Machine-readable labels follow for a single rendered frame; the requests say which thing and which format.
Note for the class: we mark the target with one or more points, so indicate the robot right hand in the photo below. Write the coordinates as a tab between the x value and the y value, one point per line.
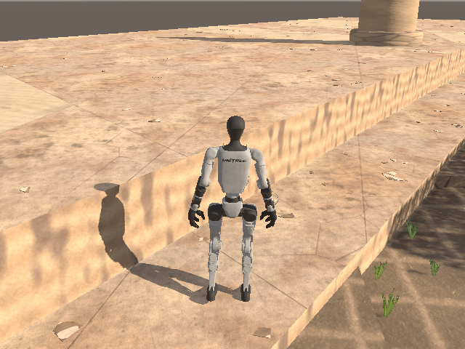
272	217

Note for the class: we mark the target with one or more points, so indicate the robot left hand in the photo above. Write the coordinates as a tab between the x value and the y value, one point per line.
192	218

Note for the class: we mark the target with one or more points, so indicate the robot left forearm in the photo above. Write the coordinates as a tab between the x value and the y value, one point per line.
198	196

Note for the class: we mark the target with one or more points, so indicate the right robot upper arm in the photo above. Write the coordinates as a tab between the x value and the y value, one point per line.
260	168

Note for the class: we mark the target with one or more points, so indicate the left robot upper arm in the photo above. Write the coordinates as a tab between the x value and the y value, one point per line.
207	166

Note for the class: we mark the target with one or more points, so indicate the robot head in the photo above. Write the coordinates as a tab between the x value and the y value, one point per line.
235	127

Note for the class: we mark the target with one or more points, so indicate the robot right forearm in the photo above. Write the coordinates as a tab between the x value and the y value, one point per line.
267	197

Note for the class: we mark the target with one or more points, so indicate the humanoid robot torso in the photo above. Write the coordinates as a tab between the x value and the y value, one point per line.
233	174

